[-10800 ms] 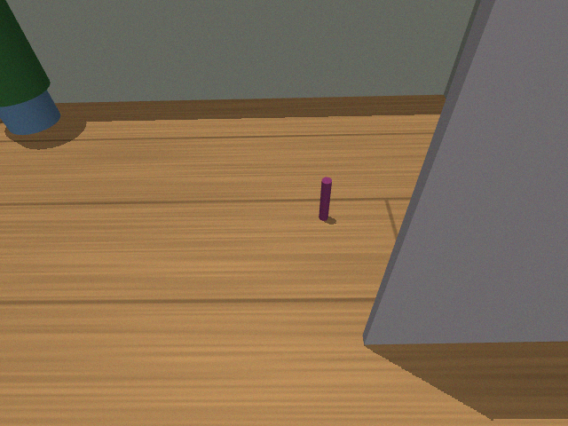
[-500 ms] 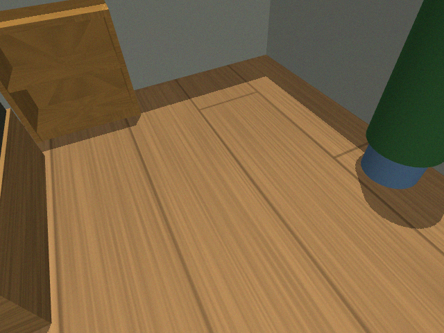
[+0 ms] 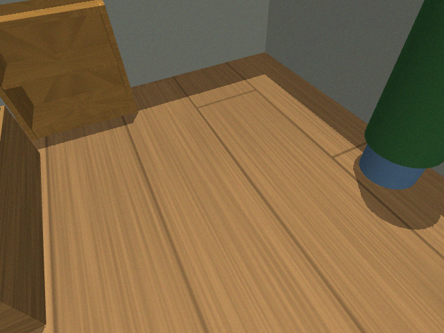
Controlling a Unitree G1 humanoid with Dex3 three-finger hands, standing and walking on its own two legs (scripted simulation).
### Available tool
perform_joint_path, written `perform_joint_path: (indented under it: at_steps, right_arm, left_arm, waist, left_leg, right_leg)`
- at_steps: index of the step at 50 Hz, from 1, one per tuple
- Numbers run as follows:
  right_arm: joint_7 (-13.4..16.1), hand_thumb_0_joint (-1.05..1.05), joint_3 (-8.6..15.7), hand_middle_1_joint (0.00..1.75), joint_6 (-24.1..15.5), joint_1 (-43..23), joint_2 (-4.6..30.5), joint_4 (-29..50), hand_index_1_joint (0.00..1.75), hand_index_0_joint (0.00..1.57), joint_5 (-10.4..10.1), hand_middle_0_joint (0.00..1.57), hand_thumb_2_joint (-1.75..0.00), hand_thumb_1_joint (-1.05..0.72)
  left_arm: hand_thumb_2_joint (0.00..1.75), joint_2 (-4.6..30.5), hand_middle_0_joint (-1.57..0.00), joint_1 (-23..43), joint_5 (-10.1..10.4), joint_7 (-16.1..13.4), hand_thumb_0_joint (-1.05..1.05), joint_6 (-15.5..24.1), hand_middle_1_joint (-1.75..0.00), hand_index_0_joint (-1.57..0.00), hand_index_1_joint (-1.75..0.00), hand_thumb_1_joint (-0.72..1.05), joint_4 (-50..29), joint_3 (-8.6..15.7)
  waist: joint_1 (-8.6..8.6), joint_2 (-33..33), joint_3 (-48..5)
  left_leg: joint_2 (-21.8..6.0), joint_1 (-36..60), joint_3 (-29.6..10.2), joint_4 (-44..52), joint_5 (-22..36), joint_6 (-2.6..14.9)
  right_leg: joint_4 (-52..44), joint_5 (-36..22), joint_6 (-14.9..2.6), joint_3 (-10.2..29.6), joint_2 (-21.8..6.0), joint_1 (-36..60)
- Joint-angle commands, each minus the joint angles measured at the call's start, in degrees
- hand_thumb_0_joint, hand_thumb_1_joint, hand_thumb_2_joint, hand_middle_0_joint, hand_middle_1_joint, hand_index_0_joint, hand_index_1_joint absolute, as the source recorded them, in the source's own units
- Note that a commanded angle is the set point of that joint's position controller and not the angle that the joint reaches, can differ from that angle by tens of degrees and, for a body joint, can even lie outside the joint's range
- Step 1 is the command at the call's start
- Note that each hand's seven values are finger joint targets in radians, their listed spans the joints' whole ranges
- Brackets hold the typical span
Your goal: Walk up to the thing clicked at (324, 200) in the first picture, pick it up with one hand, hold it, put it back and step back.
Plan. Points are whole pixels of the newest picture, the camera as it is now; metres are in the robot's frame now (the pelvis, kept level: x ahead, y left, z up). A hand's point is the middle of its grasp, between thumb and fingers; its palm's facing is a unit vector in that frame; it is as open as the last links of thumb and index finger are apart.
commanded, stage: stand
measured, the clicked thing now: out of the picture -0.92 -0.98 -0.66
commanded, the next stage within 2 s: walk up in 0.04 s
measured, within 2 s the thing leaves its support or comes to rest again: neither
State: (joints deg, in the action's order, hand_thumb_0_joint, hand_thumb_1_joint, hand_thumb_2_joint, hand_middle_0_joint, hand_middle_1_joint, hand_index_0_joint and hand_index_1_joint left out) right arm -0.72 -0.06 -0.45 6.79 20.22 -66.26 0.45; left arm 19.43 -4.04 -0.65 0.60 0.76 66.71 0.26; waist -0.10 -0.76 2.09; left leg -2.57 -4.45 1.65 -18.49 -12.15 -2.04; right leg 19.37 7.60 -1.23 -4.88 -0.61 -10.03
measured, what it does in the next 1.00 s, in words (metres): steps on the spot, turning right: left foot, then right foot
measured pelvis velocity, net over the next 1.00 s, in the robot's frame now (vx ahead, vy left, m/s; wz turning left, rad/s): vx -0.01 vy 0.05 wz -0.93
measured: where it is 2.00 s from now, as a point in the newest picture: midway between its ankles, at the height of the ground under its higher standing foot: outside the picture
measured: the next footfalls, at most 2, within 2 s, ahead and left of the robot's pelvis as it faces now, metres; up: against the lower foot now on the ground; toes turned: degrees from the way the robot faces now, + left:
left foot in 0.32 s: +0.06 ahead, +0.15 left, +0.00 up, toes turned -19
right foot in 0.80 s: -0.07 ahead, -0.05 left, +0.00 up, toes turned -45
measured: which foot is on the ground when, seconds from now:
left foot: down 0.00-0.08, up 0.10-0.30, down 0.32-0.80, up 0.82-1.00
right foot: down 0.00-0.32, up 0.34-0.78, down 0.80-1.00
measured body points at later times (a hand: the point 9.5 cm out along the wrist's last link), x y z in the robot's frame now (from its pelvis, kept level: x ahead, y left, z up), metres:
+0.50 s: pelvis -0.03 +0.09 +0.00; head +0.01 +0.10 +0.44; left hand +0.17 +0.35 -0.14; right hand -0.07 -0.23 -0.11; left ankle +0.02 +0.16 -0.75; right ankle -0.07 -0.07 -0.67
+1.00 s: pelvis -0.01 +0.05 -0.01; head -0.02 +0.00 +0.43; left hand +0.30 +0.16 -0.10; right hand -0.19 -0.23 -0.14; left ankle +0.12 +0.12 -0.69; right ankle -0.10 -0.02 -0.75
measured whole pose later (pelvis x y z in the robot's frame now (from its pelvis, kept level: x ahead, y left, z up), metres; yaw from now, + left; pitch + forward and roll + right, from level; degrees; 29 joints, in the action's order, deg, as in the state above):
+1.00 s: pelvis -0.01 +0.05 -0.01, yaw -53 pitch -2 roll +0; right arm -4.9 4.3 3.6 9.5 24.2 -46.3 0.4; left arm 20.6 -14.3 -1.3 0.5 -0.9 43.6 1.9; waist -0.9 -5.7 6.3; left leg -3.8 -26.5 -0.9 -57.0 -23.5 -2.6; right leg 29.9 16.1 -1.0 6.7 3.9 -11.6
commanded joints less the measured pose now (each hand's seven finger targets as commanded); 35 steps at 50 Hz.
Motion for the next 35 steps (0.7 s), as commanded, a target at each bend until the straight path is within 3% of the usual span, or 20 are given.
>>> perform_joint_path:
  at_steps: [1, 2, 3, 5, 6, 8, 9, 12, 14, 15, 16, 17, 18, 20, 22, 25, 27, 29, 32, 35]
  right_arm:
    - [1.03, 0.0, 1.85, 0.3, -1.2, -2.54, 11.65, 3.2, 0.3, 0.2, 0.19, 0.2, -0.9, -0.9]
    - [0.64, 0.0, 5.73, 0.3, -0.53, -4.14, 17.04, 6.17, 0.3, 0.2, 0.45, 0.2, -0.9, -0.9]
    - [0.62, 0.0, 5.58, 0.3, 0.08, -3.38, 14.44, 7.68, 0.3, 0.2, 0.16, 0.2, -0.9, -0.9]
    - [0.52, 0.0, 4.91, 0.3, 1.13, -1.78, 10.87, 10.07, 0.3, 0.2, 0.06, 0.2, -0.9, -0.9]
    - [0.35, 0.0, 5.2, 0.3, 1.62, -1.43, 10.77, 10.88, 0.3, 0.2, 0.3, 0.2, -0.9, -0.9]
    - [0.04, 0.0, 6.14, 0.3, 1.76, -1.13, 11.18, 12.0, 0.3, 0.2, 0.35, 0.2, -0.9, -0.9]
    - [-0.11, 0.0, 5.75, 0.3, 1.86, -2.13, 10.26, 13.72, 0.3, 0.2, -1.36, 0.2, -0.9, -0.9]
    - [-0.52, 0.0, 6.05, 0.3, 2.31, -0.25, 9.39, 16.28, 0.3, 0.2, -0.65, 0.2, -0.9, -0.9]
    - [-0.12, 0.0, 6.79, 0.3, 2.13, 5.31, 9.76, 15.88, 0.3, 0.2, -0.15, 0.2, -0.9, -0.9]
    - [0.41, 0.0, 7.95, 0.3, 2.06, 6.95, 12.92, 16.16, 0.3, 0.2, 0.84, 0.2, -0.9, -0.9]
    - [0.7, 0.0, 9.1, 0.3, 2.04, 3.11, 17.87, 18.25, 0.3, 0.2, 1.8, 0.2, -0.9, -0.9]
    - [0.44, 0.0, 9.49, 0.3, 2.28, -2.53, 19.6, 21.64, 0.3, 0.2, 1.8, 0.2, -0.9, -0.9]
    - [0.21, 0.0, 8.95, 0.3, 2.07, -6.5, 17.47, 22.55, 0.3, 0.2, 1.49, 0.2, -0.9, -0.9]
    - [0.48, 0.0, 8.07, 0.3, 0.93, -8.82, 14.24, 22.57, 0.3, 0.2, 1.32, 0.2, -0.9, -0.9]
    - [0.48, 0.0, 7.68, 0.3, 0.24, -7.06, 12.46, 22.65, 0.3, 0.2, 1.15, 0.2, -0.9, -0.9]
    - [-0.44, 0.0, 8.37, 0.3, 0.24, -1.58, 13.52, 22.35, 0.3, 0.2, 0.84, 0.2, -0.9, -0.9]
    - [-1.17, 0.0, 8.87, 0.3, 0.38, 1.75, 15.17, 22.25, 0.3, 0.2, 1.12, 0.2, -0.9, -0.9]
    - [-1.85, 0.0, 9.43, 0.3, 0.48, 2.65, 16.43, 22.93, 0.3, 0.2, 1.41, 0.2, -0.9, -0.9]
    - [-2.52, 0.0, 9.45, 0.3, 0.5, 3.52, 16.84, 24.03, 0.3, 0.2, 1.6, 0.2, -0.9, -0.9]
    - [-3.09, 0.0, 9.48, 0.3, 1.0, 2.25, 16.72, 25.46, 0.3, 0.2, 1.42, 0.2, -0.9, -0.9]
  left_arm:
    - [0.9, 12.49, -0.2, 3.35, 0.25, -0.79, 0.0, 1.22, -0.3, -0.2, -0.3, 0.9, -3.4, 2.19]
    - [0.9, 16.15, -0.2, -1.43, -0.33, -0.82, 0.0, 0.02, -0.3, -0.2, -0.3, 0.9, -7.04, 3.77]
    - [0.9, 17.61, -0.2, -4.04, -0.41, -1.19, 0.0, -0.09, -0.3, -0.2, -0.3, 0.9, -7.2, 4.39]
    - [0.9, 19.57, -0.2, -6.2, -1.38, -1.46, 0.0, 0.13, -0.3, -0.2, -0.3, 0.9, -10.71, 5.96]
    - [0.9, 17.96, -0.2, -6.07, -1.65, -1.57, 0.0, 0.01, -0.3, -0.2, -0.3, 0.9, -12.5, 5.93]
    - [0.9, 15.54, -0.2, -2.71, -1.7, -1.72, 0.0, -0.63, -0.3, -0.2, -0.3, 0.9, -15.52, 5.41]
    - [0.9, 14.22, -0.2, -2.15, -0.71, -1.72, 0.0, -0.86, -0.3, -0.2, -0.3, 0.9, -15.57, 5.13]
    - [0.9, 15.07, -0.2, -2.51, -1.12, -0.92, 0.0, -1.88, -0.3, -0.2, -0.3, 0.9, -18.04, 5.56]
    - [0.9, 15.2, -0.2, 0.89, -0.82, -0.58, 0.0, -2.65, -0.3, -0.2, -0.3, 0.9, -20.03, 5.61]
    - [0.9, 11.96, -0.2, 0.64, -0.46, -0.62, 0.0, -2.85, -0.3, -0.2, -0.3, 0.9, -21.18, 4.82]
    - [0.9, 7.9, -0.2, -2.52, -0.35, -0.78, 0.0, -2.94, -0.3, -0.2, -0.3, 0.9, -21.0, 4.29]
    - [0.9, 13.92, -0.2, -4.25, -1.64, -1.37, 0.0, -3.3, -0.3, -0.2, -0.3, 0.9, -20.5, 5.42]
    - [0.9, 16.47, -0.2, -5.94, -1.85, -1.04, 0.0, -3.82, -0.3, -0.2, -0.3, 0.9, -19.18, 6.04]
    - [0.9, 15.45, -0.2, -9.22, -0.73, 0.46, 0.0, -4.06, -0.3, -0.2, -0.3, 0.9, -17.5, 6.9]
    - [0.9, 14.93, -0.2, -11.2, -0.43, 1.63, 0.0, -3.82, -0.3, -0.2, -0.3, 0.9, -16.93, 6.85]
    - [0.9, 13.5, -0.2, -6.94, -0.55, 2.77, 0.0, -3.3, -0.3, -0.2, -0.3, 0.9, -20.09, 6.1]
    - [0.9, 13.56, -0.2, -3.73, -0.71, 2.95, 0.0, -2.86, -0.3, -0.2, -0.3, 0.9, -21.83, 5.78]
    - [0.9, 13.37, -0.2, -3.63, -0.79, 2.86, 0.0, -2.65, -0.3, -0.2, -0.3, 0.9, -22.31, 5.56]
    - [0.9, 13.07, -0.2, -2.69, -0.83, 2.69, 0.0, -1.71, -0.3, -0.2, -0.3, 0.9, -23.12, 5.15]
    - [0.9, 12.92, -0.2, -5.3, -0.66, 1.99, 0.0, -0.97, -0.3, -0.2, -0.3, 0.9, -22.94, 5.09]
  waist:
    - [0.02, 0.58, -4.02]
    - [0.49, 1.84, -2.09]
    - [0.94, 5.42, -3.18]
    - [2.6, 13.29, -5.93]
    - [1.88, 11.46, -6.71]
    - [-0.32, 11.14, -6.37]
    - [-0.46, 8.88, -5.62]
    - [-0.7, 8.56, -5.96]
    - [-4.18, 8.37, -6.65]
    - [-5.36, 0.54, -5.2]
    - [-3.35, -17.32, -3.43]
    - [-2.54, -13.35, -1.61]
    - [-0.46, -6.26, 1.3]
    - [2.47, -7.15, 1.39]
    - [1.76, -9.58, -0.45]
    - [-2.32, -10.34, -0.48]
    - [-4.52, -10.31, 0.12]
    - [-4.81, -9.87, -0.06]
    - [-4.95, -7.83, -1.67]
    - [-3.79, -7.99, -4.05]
  left_leg:
    - [-5.99, -4.28, -5.13, 3.81, 5.29, 2.41]
    - [-1.65, -1.08, 2.8, -8.83, 3.76, 2.71]
    - [0.64, -5.15, 1.88, -14.17, -1.13, 1.94]
    - [5.2, -18.73, -2.62, -27.63, -23.95, 1.41]
    - [3.39, -19.44, -6.62, -31.47, -23.1, 1.54]
    - [1.73, -17.95, -7.97, -31.63, -17.54, 1.71]
    - [3.01, -16.87, -5.84, -30.1, -15.63, 1.57]
    - [5.66, -10.05, -3.92, -20.74, -16.22, 1.43]
    - [5.46, 0.99, -3.74, -7.37, -7.3, 2.03]
    - [-0.6, 6.17, -10.52, 3.38, -10.92, 3.91]
    - [-15.53, 4.26, -28.78, 8.99, -17.47, 7.22]
    - [-25.25, -9.18, -31.75, 12.27, -20.89, 14.63]
    - [-23.19, -16.23, -26.81, 12.39, -19.62, 14.24]
    - [-14.84, -13.51, -16.97, 8.7, -14.42, 10.34]
    - [-10.66, -5.51, -9.88, 6.12, -11.02, 7.17]
    - [-11.28, 2.92, -7.29, 6.68, -11.76, 6.38]
    - [-14.35, 4.65, -8.24, 8.16, -13.31, 8.47]
    - [-16.65, 5.2, -7.0, 7.45, -13.05, 10.83]
    - [-17.3, 3.66, -2.29, 3.79, -8.72, 11.08]
    - [-17.33, 2.65, 2.46, -1.45, 0.96, 9.83]
  right_leg:
    - [-3.33, -4.9, 0.2, 8.63, -7.87, 5.25]
    - [-0.05, -18.34, -3.01, 15.71, -7.8, -1.51]
    - [-0.24, -21.54, -5.58, 21.15, -10.64, 0.16]
    - [-2.64, -19.73, -13.39, 33.8, -17.83, 8.6]
    - [-2.17, -16.17, -14.23, 34.03, -17.17, 8.14]
    - [-0.34, -14.8, -11.83, 30.27, -12.28, 3.22]
    - [-2.17, -11.02, -10.99, 28.23, -10.41, 0.8]
    - [-1.16, -11.31, -9.67, 29.59, -8.67, -4.08]
    - [1.55, -3.68, -5.78, 28.07, -5.94, -12.82]
    - [7.35, 6.5, -0.78, 21.88, 0.94, -21.11]
    - [23.06, 21.31, 1.04, 14.45, 10.22, -27.4]
    - [33.49, 23.98, 2.54, 13.29, 5.14, -22.82]
    - [39.33, 20.85, 2.76, 13.86, 3.66, -18.0]
    - [43.13, 12.68, 2.79, 14.65, 3.21, -17.12]
    - [42.3, 9.33, 2.71, 12.51, 2.91, -20.99]
    - [35.43, 8.1, 3.68, 8.47, 0.86, -25.34]
    - [30.72, 10.67, 4.2, 5.93, -1.08, -25.98]
    - [27.02, 12.6, 3.99, 4.73, -2.34, -24.37]
    - [21.59, 14.26, 2.83, 2.96, -2.73, -18.97]
    - [17.41, 13.26, 1.67, -0.35, -1.48, -12.74]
